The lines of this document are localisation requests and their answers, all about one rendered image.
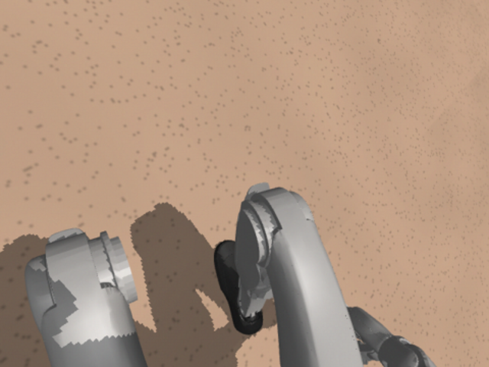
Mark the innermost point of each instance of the right robot arm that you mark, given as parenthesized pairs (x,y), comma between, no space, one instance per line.
(397,351)

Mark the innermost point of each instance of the right robot hand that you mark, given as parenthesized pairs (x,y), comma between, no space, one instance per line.
(370,331)

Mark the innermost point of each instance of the right robot foot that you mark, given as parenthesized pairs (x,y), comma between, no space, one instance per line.
(224,260)

